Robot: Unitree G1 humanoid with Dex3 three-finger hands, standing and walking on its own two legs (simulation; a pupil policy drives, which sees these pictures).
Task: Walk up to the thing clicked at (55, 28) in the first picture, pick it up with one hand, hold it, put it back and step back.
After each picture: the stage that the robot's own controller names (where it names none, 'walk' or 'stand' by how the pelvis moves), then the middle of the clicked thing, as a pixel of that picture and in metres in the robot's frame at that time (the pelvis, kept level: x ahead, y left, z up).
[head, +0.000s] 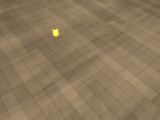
stand; (55, 30) +1.67 +0.36 -0.72
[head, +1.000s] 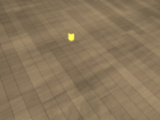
walk; (71, 35) +1.57 +0.13 -0.70
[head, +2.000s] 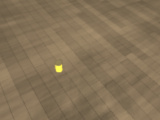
walk; (58, 66) +1.04 +0.22 -0.71
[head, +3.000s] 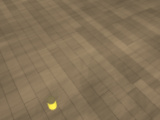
walk; (51, 102) +0.64 +0.25 -0.70
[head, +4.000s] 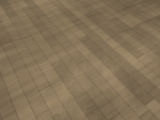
stand; out of the picture +0.42 +0.21 -0.69
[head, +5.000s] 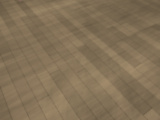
stand; out of the picture +0.38 +0.21 -0.72
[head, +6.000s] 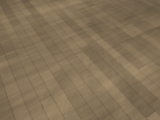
stand; out of the picture +0.38 +0.20 -0.73
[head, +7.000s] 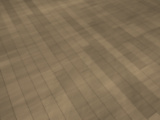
stand; out of the picture +0.38 +0.21 -0.73
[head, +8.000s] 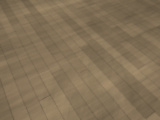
stand; out of the picture +0.36 +0.21 -0.73
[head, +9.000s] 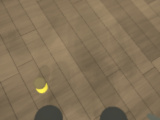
go down; (40, 85) +0.43 +0.21 -0.47
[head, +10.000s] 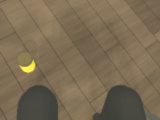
go down; (26, 62) +0.46 +0.24 -0.31
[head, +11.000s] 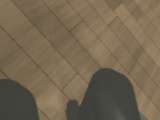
close in; out of the picture +0.44 +0.28 -0.23
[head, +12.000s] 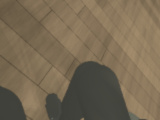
close; out of the picture +0.44 +0.30 -0.22
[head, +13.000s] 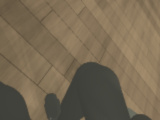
lift; out of the picture +0.42 +0.29 -0.23
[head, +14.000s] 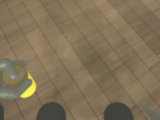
lift; (20, 81) +0.34 +0.21 -0.03
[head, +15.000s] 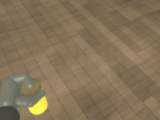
hold; (34, 97) +0.33 +0.17 -0.02
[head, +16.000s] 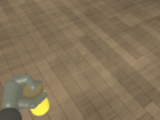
hold; (36, 98) +0.32 +0.17 -0.02
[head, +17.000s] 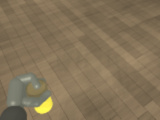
crouch; (40, 96) +0.33 +0.16 -0.01
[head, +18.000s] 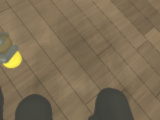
crouch; (6, 52) +0.46 +0.22 -0.10
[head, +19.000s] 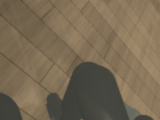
lower; out of the picture +0.43 +0.30 -0.23
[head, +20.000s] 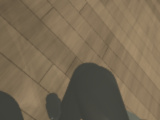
lower; out of the picture +0.43 +0.30 -0.23
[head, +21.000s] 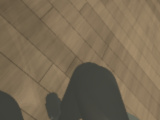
lower; out of the picture +0.44 +0.30 -0.23
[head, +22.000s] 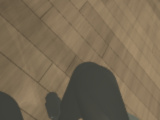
lower; out of the picture +0.44 +0.30 -0.23
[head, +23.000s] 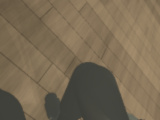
draw back; out of the picture +0.44 +0.28 -0.24
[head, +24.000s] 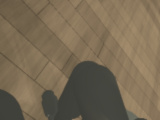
rise; out of the picture +0.43 +0.28 -0.24
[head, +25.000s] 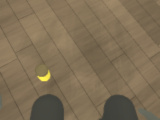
walk; (43, 72) +0.46 +0.20 -0.41
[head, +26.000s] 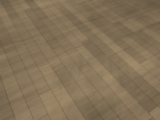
stand; out of the picture +0.38 +0.18 -0.66
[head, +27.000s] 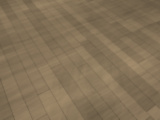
stand; out of the picture +0.39 +0.19 -0.67
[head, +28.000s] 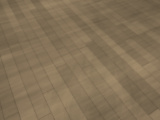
stand; out of the picture +0.39 +0.18 -0.71
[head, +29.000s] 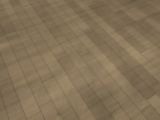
walk; out of the picture +0.43 +0.15 -0.70
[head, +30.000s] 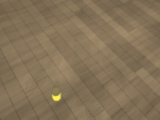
walk; (56, 94) +0.59 +0.17 -0.70
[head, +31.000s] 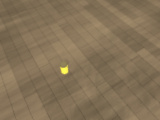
walk; (64, 67) +0.92 +0.24 -0.70
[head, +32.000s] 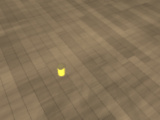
stand; (61, 69) +1.04 +0.21 -0.71
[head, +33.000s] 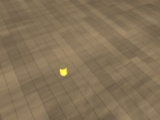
stand; (63, 69) +1.06 +0.21 -0.73
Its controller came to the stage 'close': yes
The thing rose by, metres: 0.71
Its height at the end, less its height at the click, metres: +0.00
